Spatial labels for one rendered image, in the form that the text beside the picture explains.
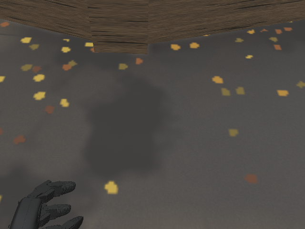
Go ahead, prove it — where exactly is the robot left hand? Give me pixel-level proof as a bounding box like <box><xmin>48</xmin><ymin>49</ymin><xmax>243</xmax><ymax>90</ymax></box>
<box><xmin>8</xmin><ymin>179</ymin><xmax>84</xmax><ymax>229</ymax></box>

